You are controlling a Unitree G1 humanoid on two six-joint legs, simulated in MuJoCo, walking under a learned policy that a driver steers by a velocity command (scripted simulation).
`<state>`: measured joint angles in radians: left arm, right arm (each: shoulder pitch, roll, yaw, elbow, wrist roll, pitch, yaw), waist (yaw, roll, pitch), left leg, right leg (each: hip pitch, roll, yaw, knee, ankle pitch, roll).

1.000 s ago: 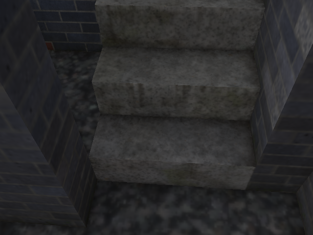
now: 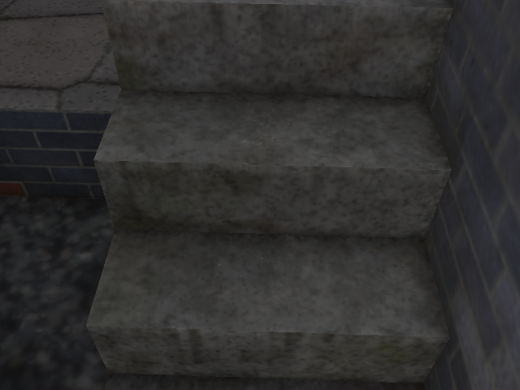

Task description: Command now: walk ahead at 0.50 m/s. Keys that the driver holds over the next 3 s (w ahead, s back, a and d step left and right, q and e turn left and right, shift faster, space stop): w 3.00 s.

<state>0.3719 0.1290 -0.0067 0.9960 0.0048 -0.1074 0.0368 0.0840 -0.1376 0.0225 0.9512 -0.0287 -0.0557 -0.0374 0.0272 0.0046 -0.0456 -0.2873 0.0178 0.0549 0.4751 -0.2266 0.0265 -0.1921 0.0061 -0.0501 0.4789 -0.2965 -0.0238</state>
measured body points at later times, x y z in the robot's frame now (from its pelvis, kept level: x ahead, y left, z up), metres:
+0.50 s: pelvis +0.05 +0.00 +0.01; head +0.05 +0.00 +0.46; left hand +0.15 +0.21 -0.13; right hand +0.14 -0.23 -0.13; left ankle +0.03 +0.10 -0.74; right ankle +0.02 -0.10 -0.74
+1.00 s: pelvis +0.06 -0.01 +0.01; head +0.06 +0.00 +0.46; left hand +0.17 +0.21 -0.12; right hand +0.18 -0.24 -0.12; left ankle +0.03 +0.10 -0.74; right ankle +0.02 -0.10 -0.74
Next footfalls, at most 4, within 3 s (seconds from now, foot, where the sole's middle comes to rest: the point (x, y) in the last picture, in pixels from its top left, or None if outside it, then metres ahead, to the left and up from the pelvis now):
0.28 right None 0.06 -0.11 -0.77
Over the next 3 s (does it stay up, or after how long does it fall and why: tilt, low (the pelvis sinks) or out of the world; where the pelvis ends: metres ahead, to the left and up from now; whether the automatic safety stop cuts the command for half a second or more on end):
stays up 0.06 -0.02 0.01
